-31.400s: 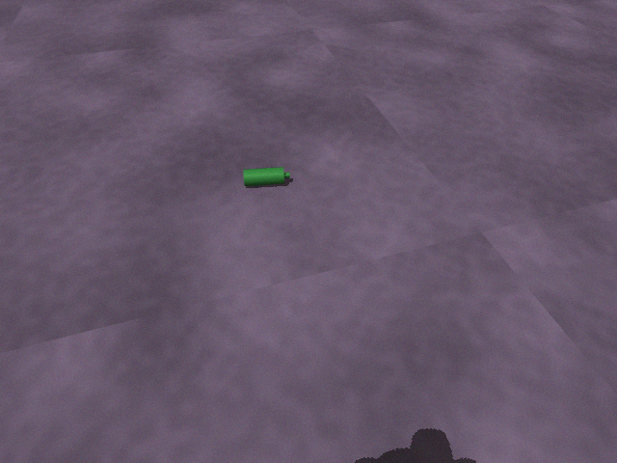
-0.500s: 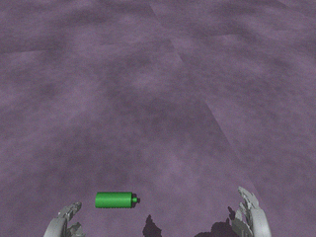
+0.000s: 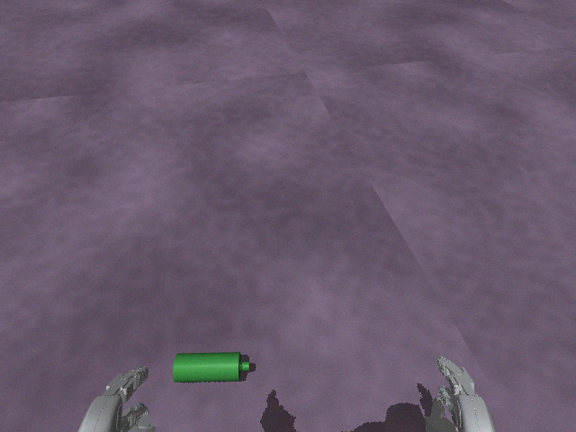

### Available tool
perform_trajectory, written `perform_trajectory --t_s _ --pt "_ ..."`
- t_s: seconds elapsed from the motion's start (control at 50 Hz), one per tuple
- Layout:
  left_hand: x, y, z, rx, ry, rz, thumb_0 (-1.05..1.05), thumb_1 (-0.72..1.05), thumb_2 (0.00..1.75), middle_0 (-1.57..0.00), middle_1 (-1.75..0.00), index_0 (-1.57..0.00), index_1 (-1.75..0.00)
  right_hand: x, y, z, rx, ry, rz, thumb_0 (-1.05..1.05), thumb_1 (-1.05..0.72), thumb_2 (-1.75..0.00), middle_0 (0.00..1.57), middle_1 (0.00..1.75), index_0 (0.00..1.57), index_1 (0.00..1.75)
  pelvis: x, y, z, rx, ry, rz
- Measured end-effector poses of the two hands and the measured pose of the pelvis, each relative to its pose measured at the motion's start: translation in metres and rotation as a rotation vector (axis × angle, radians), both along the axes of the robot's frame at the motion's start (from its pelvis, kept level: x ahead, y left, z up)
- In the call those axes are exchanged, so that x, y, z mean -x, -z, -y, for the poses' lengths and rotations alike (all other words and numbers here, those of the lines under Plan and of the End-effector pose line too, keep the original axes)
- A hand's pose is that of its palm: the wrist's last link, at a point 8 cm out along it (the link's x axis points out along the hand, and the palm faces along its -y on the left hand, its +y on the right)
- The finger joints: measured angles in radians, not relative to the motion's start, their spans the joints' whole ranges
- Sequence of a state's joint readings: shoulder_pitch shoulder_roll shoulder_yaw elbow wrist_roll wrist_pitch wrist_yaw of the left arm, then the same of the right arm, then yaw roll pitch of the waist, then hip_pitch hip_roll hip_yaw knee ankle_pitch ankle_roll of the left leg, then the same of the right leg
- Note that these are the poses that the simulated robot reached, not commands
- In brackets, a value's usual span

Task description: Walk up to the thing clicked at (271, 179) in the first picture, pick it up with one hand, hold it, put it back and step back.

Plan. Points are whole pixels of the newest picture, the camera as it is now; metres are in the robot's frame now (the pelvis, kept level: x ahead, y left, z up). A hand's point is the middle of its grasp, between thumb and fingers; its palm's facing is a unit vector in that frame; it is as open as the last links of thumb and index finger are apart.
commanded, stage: home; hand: left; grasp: from above
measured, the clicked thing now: (213, 366) +0.45 +0.21 -0.68
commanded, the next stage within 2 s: stand in 1.22 s
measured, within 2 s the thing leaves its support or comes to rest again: neither
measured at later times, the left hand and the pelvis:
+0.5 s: hand out of the picture +0.16 +0.18 -0.05, palm faces +0.04 -0.98 -0.19, open 7.4 cm; pelvis +0.00 +0.00 +0.00, yaw +0 degrees
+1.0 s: hand out of the picture +0.16 +0.18 -0.05, palm faces +0.03 -0.98 -0.20, open 7.4 cm; pelvis +0.00 +0.00 +0.00, yaw +0 degrees
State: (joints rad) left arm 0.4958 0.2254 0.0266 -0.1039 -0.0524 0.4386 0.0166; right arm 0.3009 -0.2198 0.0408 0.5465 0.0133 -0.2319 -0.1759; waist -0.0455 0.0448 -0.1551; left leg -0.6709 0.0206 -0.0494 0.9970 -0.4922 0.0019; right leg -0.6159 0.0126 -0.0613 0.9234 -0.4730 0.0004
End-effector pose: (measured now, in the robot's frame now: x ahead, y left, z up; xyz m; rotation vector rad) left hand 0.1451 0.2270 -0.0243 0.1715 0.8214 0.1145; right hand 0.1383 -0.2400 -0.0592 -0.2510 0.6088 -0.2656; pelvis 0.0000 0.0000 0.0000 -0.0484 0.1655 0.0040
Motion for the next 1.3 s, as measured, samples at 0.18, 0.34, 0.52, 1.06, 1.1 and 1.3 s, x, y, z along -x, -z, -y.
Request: perform_trajectory --t_s 0.18,0.34,0.52,1.06,1.1,1.3 --pt "0.0035 0.0007 0.0008 0.003 -0.002 -0.001 0.01 0.9 0.9 -0.2 -0.3 -0.21 -0.3 -0.0027 -0.0024 0.0007 0.004 -0.006 0.017 0.02 -0.9 -0.9 0.2 0.3 0.21 0.3 0.002 0.0006 0.0007 0.0 -0.001 0.001" --pt "0.0054 0.001 0.0011 0.002 -0.003 -0.003 0.01 0.9 0.9 -0.2 -0.3 -0.2 -0.3 -0.0042 -0.0031 0.0007 0.004 -0.009 0.025 0.02 -0.9 -0.9 0.2 0.3 0.21 0.3 0.0029 0.001 0.0015 -0.001 -0.002 -0.001" --pt "0.0042 0.0007 0.0011 0.002 -0.002 0.001 0.01 0.9 0.9 -0.2 -0.3 -0.21 -0.3 -0.003 -0.0016 0.0008 0.004 -0.005 0.019 0.02 -0.9 -0.9 0.2 0.3 0.21 0.3 0.0024 0.0015 0.0014 0.0 -0.001 -0.002" --pt "0.0003 -0.0007 -0.0016 -0.001 0.002 0.003 0.01 0.9 0.9 -0.2 -0.3 -0.21 -0.3 -0.0063 -0.0008 -0.0011 -0.001 -0.006 0.014 0.02 -0.9 -0.9 0.2 0.3 0.21 0.3 -0.0006 0.002 -0.0008 0.001 0.0 -0.006" --pt "0.0004 -0.001 -0.0015 -0.002 0.001 0.004 0.01 0.9 0.9 -0.2 -0.3 -0.21 -0.3 -0.0065 -0.0007 -0.0011 -0.002 -0.008 0.014 0.02 -0.9 -0.9 0.2 0.3 0.21 0.3 -0.0006 0.002 -0.0005 0.001 -0.001 -0.007" --pt "0.0024 0.0004 0.0005 0.002 -0.001 0.003 0.01 0.9 0.9 -0.2 -0.3 -0.21 -0.3 -0.0057 -0.0009 0.0001 -0.001 -0.006 0.013 0.02 -0.9 -0.9 0.2 0.3 0.21 0.3 0.0002 0.0025 0.0008 0.001 -0.002 -0.007"
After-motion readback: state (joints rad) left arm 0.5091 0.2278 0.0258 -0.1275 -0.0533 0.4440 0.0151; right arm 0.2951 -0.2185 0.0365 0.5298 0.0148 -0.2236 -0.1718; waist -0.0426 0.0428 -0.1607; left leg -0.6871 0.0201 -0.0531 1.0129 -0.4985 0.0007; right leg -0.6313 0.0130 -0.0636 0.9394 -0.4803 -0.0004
